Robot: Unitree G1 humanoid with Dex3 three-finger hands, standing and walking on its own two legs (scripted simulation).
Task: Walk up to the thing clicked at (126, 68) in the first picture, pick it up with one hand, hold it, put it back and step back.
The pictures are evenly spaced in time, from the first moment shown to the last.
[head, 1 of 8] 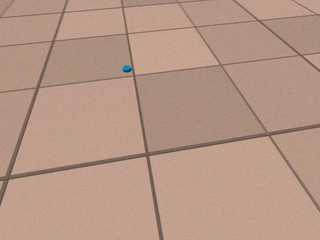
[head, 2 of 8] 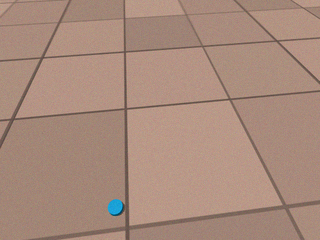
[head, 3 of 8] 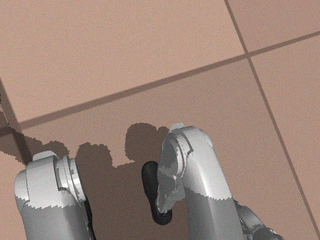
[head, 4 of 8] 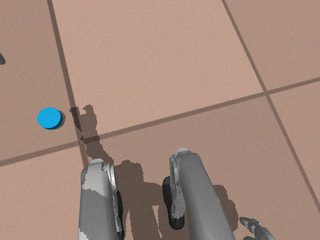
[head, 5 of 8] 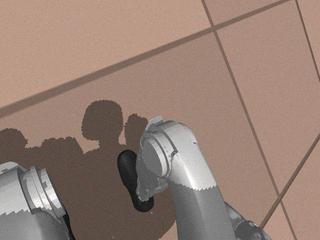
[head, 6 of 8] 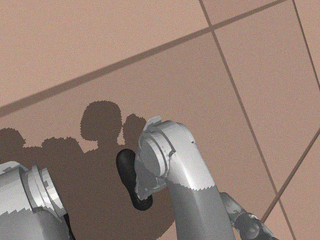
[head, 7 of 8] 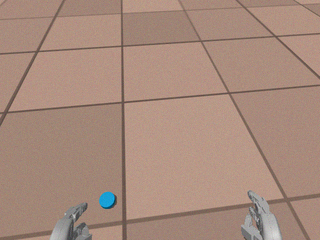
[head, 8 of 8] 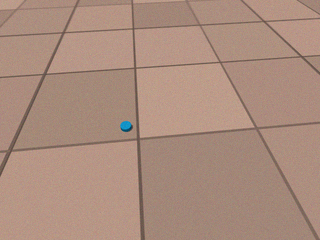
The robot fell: no
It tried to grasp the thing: yes
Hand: left
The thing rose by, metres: 0.11
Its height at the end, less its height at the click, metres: +0.00
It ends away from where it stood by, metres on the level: 0.03
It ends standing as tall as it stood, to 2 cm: yes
